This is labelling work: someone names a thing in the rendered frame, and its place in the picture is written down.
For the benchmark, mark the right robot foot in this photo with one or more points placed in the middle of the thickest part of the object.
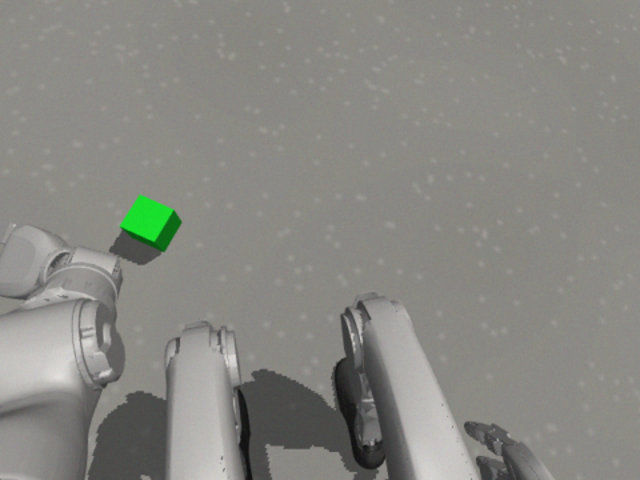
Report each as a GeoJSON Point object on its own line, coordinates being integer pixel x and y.
{"type": "Point", "coordinates": [366, 456]}

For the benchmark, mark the right robot hand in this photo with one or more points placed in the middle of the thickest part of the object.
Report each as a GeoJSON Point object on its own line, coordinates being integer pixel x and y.
{"type": "Point", "coordinates": [520, 462]}

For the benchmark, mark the cube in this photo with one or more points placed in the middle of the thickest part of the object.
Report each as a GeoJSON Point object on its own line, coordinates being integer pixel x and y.
{"type": "Point", "coordinates": [151, 223]}

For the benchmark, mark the left robot hand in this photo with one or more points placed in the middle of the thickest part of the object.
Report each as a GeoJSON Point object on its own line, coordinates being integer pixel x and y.
{"type": "Point", "coordinates": [26, 247]}

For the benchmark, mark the left robot arm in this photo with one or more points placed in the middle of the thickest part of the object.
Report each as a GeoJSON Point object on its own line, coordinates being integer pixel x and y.
{"type": "Point", "coordinates": [58, 350]}

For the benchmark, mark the left robot foot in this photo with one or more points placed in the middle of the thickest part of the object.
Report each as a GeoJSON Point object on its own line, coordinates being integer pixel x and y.
{"type": "Point", "coordinates": [245, 436]}

